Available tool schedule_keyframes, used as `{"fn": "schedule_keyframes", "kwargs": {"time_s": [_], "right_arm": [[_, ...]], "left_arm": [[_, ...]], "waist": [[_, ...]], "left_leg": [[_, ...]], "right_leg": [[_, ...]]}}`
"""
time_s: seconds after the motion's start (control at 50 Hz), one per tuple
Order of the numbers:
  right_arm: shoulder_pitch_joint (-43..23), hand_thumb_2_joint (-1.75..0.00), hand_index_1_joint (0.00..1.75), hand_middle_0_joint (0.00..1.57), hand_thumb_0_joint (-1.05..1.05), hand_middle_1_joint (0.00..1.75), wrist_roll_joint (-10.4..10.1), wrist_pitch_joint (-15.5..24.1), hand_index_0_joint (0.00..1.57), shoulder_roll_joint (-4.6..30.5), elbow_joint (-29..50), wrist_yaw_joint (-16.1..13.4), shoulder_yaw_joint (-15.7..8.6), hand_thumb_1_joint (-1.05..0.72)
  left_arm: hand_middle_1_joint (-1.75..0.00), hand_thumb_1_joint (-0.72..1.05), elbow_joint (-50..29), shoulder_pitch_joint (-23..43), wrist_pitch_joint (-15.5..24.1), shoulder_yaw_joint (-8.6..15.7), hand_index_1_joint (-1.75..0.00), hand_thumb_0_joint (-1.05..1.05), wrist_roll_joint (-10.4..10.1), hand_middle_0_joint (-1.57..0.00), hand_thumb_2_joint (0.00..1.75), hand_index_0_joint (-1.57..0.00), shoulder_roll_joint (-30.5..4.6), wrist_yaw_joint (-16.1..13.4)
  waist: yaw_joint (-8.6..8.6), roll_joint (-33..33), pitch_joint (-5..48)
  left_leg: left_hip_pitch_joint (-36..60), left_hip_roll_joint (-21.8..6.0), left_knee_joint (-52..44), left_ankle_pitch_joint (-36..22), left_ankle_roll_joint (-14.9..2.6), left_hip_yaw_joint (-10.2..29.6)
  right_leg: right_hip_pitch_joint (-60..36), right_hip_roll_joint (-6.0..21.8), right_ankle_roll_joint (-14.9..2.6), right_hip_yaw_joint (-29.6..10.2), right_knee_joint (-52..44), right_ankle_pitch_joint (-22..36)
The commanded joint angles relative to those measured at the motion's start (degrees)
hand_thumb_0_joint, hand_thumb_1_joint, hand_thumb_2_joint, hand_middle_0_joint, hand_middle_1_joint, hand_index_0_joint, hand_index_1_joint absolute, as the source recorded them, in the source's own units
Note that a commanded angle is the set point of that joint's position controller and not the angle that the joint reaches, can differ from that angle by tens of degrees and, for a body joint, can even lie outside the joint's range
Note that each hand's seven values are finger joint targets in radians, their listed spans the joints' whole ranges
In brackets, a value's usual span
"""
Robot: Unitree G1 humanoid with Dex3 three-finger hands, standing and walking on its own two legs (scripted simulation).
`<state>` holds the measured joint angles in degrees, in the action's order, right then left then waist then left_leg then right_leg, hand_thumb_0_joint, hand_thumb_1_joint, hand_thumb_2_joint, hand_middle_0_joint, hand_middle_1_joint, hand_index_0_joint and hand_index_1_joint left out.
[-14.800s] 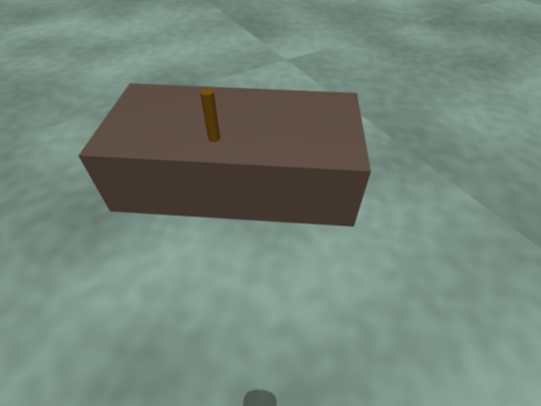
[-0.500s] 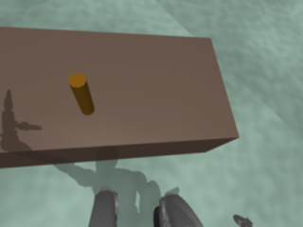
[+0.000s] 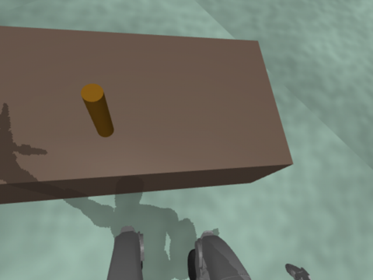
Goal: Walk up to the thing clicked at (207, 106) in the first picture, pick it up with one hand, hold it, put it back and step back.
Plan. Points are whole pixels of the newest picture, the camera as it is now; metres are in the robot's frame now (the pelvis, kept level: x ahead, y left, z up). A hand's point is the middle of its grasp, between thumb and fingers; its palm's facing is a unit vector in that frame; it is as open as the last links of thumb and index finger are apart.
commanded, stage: go down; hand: left
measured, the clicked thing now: (100, 114) +0.54 +0.20 -0.20
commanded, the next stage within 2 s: approach in 0.16 s
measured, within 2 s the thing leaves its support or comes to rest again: neither
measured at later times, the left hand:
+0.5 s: hand out of the picture +0.45 +0.39 +0.05, palm faces +0.22 -0.97 +0.03, open 17.6 cm
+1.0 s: hand (68, 126) +0.49 +0.27 -0.18, palm faces +0.17 -0.98 +0.07, open 17.6 cm
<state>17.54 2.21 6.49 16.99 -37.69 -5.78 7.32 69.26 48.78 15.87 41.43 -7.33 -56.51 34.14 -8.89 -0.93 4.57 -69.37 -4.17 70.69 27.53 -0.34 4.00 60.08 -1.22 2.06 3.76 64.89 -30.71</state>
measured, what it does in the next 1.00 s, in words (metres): lowers itself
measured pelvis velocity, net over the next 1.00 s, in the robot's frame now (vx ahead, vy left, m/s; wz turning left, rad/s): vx -0.04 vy -0.01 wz -0.08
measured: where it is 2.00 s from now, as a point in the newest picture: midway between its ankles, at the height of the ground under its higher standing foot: outside the picture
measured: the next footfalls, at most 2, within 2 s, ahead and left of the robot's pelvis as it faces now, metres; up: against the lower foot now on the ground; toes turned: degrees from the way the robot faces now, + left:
none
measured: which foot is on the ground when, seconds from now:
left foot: down 0.00-1.00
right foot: down 0.00-1.00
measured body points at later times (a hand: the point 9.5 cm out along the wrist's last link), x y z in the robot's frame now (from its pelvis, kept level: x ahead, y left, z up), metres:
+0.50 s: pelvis +0.00 +0.00 -0.01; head +0.17 +0.06 +0.40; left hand +0.43 +0.44 +0.05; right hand +0.07 -0.28 -0.10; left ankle +0.04 +0.11 -0.63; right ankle +0.00 -0.15 -0.63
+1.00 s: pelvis -0.04 -0.01 -0.17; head +0.19 +0.04 +0.21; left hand +0.48 +0.32 -0.18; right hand +0.02 -0.27 -0.28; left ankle +0.04 +0.11 -0.63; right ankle +0.00 -0.15 -0.63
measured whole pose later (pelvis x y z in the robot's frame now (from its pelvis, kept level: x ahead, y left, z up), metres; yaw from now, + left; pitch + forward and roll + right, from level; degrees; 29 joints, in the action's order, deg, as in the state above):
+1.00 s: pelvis -0.04 -0.01 -0.17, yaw -5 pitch +36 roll -8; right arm 10.2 7.1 2.3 14.1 -37.3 1.6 7.9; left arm 74.9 56.3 30.5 38.9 -4.5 -44.0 22.3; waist -12.1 -0.1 7.5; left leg -109.2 -4.6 107.4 35.4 -0.1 5.9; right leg 100.4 -2.1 2.1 3.3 105.0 -41.5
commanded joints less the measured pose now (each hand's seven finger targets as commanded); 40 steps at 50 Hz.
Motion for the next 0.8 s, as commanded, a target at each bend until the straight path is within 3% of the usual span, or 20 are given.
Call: {"fn": "schedule_keyframes", "kwargs": {"time_s": [0.0,0.06,0.08,0.14,0.24,0.26,0.36,0.48,0.56,0.62,0.66,0.7,0.74,0.78], "right_arm": [[10.07,-0.90,0.30,0.20,0.00,0.30,-0.14,0.73,0.20,12.93,2.19,-1.26,-4.93,-0.89],[9.99,-0.90,0.30,0.20,0.00,0.30,-0.24,0.71,0.20,12.75,2.01,-1.30,-4.94,-0.89],[9.85,-0.89,0.30,0.20,0.00,0.30,-0.23,0.83,0.20,12.54,2.15,-1.26,-4.72,-0.89],[9.78,-0.90,0.30,0.20,0.00,0.30,-0.15,0.67,0.20,12.69,2.11,-1.29,-4.72,-0.89],[9.36,-0.90,0.30,0.20,0.00,0.30,-0.07,0.74,0.20,12.24,2.47,-1.25,-4.72,-0.89],[9.56,-0.89,0.30,0.20,0.00,0.30,-0.13,0.70,0.20,12.22,2.51,-1.22,-4.78,-0.86],[9.21,-0.88,0.30,0.20,0.00,0.30,-0.41,0.91,0.20,12.46,2.40,-1.08,-5.06,-0.86],[7.74,-0.88,0.30,0.20,0.00,0.30,-0.19,1.17,0.20,12.04,2.20,0.15,-4.70,-0.86],[6.94,-0.89,0.30,0.20,0.00,0.30,0.80,1.19,0.20,11.91,2.11,1.40,-4.27,-0.86],[5.92,-0.89,0.30,0.20,0.00,0.30,2.01,1.04,0.20,11.59,1.82,2.29,-3.92,-0.87],[6.33,-0.89,0.30,0.20,0.00,0.30,2.81,0.64,0.20,11.67,1.71,2.79,-3.87,-0.87],[6.42,-0.89,0.30,0.20,0.00,0.30,3.72,0.07,0.20,11.94,1.87,3.36,-4.49,-0.88],[6.44,-0.89,0.30,0.20,0.00,0.30,4.50,-0.83,0.20,12.03,1.55,3.96,-5.20,-0.88],[6.28,-0.90,0.30,0.20,0.00,0.30,4.59,-1.68,0.20,11.88,0.98,4.47,-5.39,-0.88]], "left_arm": [[-0.05,-0.43,-12.05,15.58,3.26,2.35,-0.05,0.00,-1.93,-0.04,0.07,-0.04,-21.60,0.48],[-0.06,-0.45,-13.25,15.88,3.61,3.09,-0.06,0.00,-1.97,-0.04,0.08,-0.04,-22.34,-0.16],[-0.06,-0.44,-13.46,15.73,3.70,3.78,-0.06,0.00,-2.20,-0.04,0.07,-0.04,-22.98,-0.35],[-0.06,-0.43,-14.20,16.43,4.08,4.35,-0.06,0.00,-2.06,-0.04,0.07,-0.04,-23.91,-0.50],[-0.06,-0.45,-12.03,14.29,3.65,3.01,-0.06,0.00,-1.63,-0.04,0.08,-0.04,-21.62,-0.37],[-0.03,-0.53,-12.46,14.67,3.66,2.63,-0.02,0.00,-1.75,-0.05,0.00,-0.06,-21.13,-0.37],[-0.05,-0.60,-6.44,12.37,3.95,-0.71,-0.04,0.00,-3.22,-0.05,0.00,-0.06,-13.45,0.07],[-0.05,-0.60,-3.87,13.84,8.11,-3.74,-0.04,0.00,-4.10,-0.04,0.00,-0.06,-7.84,-0.96],[-0.06,-0.61,-4.65,16.47,12.61,-2.29,-0.05,0.00,-4.15,-0.04,0.02,-0.05,-8.98,-2.24],[-0.07,-0.61,-6.42,19.24,16.45,-0.08,-0.06,0.00,-3.08,-0.03,0.03,-0.04,-11.99,-3.70],[-0.07,-0.57,-9.39,20.67,18.42,2.00,-0.07,0.00,-2.89,-0.02,0.06,-0.03,-13.44,-4.49],[-0.07,-0.54,-12.49,22.63,19.12,0.42,-0.07,0.00,-2.01,-0.02,0.07,-0.02,-11.36,-4.66],[-0.07,-0.51,-13.33,22.89,18.77,-1.53,-0.08,0.00,-0.21,-0.01,0.09,-0.01,-8.92,-5.25],[-0.08,-0.51,-14.14,23.78,18.33,-1.71,-0.08,0.00,0.58,0.00,0.11,0.00,-8.92,-6.21]], "waist": [[2.01,17.87,30.95],[2.02,17.22,30.32],[2.73,17.43,30.30],[2.73,17.99,30.71],[2.51,17.36,28.85],[2.32,16.61,29.00],[0.15,12.61,23.38],[-0.38,11.16,22.10],[-0.24,13.20,27.91],[0.77,17.33,32.23],[1.31,20.12,39.67],[1.38,23.91,45.68],[1.67,27.44,48.26],[1.74,28.44,49.23]], "left_leg": [[38.51,0.33,-7.46,-26.22,0.22,2.88],[37.01,0.54,-7.50,-24.32,0.00,2.56],[36.59,0.67,-7.44,-24.36,-0.05,2.48],[37.52,0.64,-7.32,-25.89,-0.10,2.55],[35.97,0.84,-7.76,-22.66,-0.36,1.90],[35.45,0.91,-7.48,-22.90,-0.56,1.68],[29.92,0.67,-5.92,-19.47,-0.71,1.86],[23.63,0.56,-1.65,-14.38,-0.72,2.59],[20.59,0.52,5.47,-16.89,-0.65,3.32],[17.33,0.38,10.54,-16.21,-0.40,3.83],[19.28,0.20,14.62,-22.44,-0.39,3.53],[23.52,-0.13,16.83,-27.63,0.01,3.82],[25.94,-0.46,17.28,-31.02,0.62,4.35],[24.44,-0.79,18.66,-29.81,0.80,4.48]], "right_leg": [[0.13,-1.37,-3.64,0.55,-6.99,16.23],[-0.72,-1.35,-3.59,0.26,-7.03,15.81],[-1.04,-1.32,-3.61,0.14,-6.94,15.76],[-0.36,-1.28,-3.63,0.14,-6.85,16.36],[-1.26,-1.23,-3.60,-0.21,-7.42,15.35],[-2.04,-1.23,-3.49,-0.38,-7.74,16.27],[2.09,-1.34,-3.42,-0.13,-6.59,14.46],[9.46,-1.14,-3.82,-0.02,-1.00,10.13],[16.92,-1.00,-4.00,0.08,6.17,10.15],[22.87,-0.86,-4.39,-0.19,12.68,8.58],[23.82,-0.93,-4.35,-0.28,16.45,11.72],[25.25,-0.97,-4.53,-0.12,19.21,13.66],[27.19,-1.05,-4.90,0.24,20.98,14.27],[29.09,-1.20,-4.97,0.08,22.82,13.22]]}}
